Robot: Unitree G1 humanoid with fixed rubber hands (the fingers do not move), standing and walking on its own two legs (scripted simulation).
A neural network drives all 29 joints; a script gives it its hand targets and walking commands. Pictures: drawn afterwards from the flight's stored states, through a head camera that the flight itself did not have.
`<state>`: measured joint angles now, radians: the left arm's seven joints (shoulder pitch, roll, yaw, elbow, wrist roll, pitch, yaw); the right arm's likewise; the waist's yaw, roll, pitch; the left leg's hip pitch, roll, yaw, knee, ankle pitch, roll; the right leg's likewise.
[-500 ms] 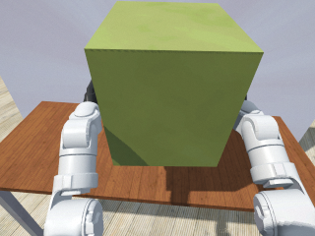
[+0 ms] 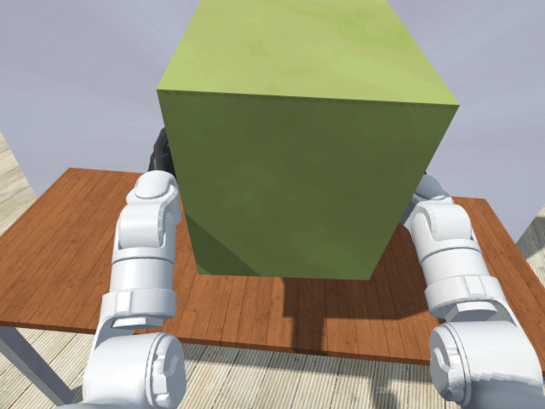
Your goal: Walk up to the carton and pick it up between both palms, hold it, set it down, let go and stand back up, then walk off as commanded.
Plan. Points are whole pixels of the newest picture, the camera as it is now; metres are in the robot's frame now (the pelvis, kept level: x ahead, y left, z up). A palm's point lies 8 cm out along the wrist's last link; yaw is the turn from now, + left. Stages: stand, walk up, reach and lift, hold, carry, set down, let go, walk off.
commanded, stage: set down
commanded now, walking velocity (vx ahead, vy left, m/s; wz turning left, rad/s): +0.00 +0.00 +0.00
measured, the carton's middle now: (290, 137) +0.43 +0.00 +0.24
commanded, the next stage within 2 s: none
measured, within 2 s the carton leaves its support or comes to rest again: neither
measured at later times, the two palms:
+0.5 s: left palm (171, 211) +0.37 +0.17 +0.14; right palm (392, 205) +0.40 -0.17 +0.14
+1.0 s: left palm (184, 223) +0.37 +0.16 +0.12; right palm (396, 216) +0.41 -0.19 +0.11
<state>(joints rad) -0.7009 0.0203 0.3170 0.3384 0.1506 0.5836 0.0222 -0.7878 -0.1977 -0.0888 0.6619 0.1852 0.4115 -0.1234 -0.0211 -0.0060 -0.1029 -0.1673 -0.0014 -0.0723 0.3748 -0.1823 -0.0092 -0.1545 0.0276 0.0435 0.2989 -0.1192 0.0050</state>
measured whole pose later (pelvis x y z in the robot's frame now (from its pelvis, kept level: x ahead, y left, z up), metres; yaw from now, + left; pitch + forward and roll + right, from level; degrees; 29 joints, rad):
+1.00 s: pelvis +0.01 -0.02 +0.00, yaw +1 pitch +2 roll +0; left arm -0.51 -0.05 0.25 0.31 0.12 0.38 0.11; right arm -0.65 -0.20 -0.09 0.71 0.13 0.15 -0.03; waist 0.03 0.01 -0.03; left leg -0.21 0.02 -0.08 0.34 -0.17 -0.04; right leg -0.22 0.04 0.02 0.31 -0.13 -0.02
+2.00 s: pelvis +0.02 -0.03 -0.01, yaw -1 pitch +24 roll +0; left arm -0.55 -0.10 0.22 0.71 0.02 -0.07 0.21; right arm -0.74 -0.28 -0.13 1.06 0.04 -0.20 0.08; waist 0.14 0.03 -0.21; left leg -0.64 0.05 -0.05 0.36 -0.14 -0.05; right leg -0.64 0.06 0.02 0.32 -0.09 -0.04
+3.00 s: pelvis -0.01 -0.02 -0.03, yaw -5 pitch +32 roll +1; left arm -0.76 -0.07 0.20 0.83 -0.09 -0.05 0.26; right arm -0.98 -0.41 -0.03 1.14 0.18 -0.13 0.13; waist 0.22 0.04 -0.27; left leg -0.89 0.06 0.04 0.48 -0.14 -0.04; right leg -0.93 0.07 0.08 0.45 -0.07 -0.02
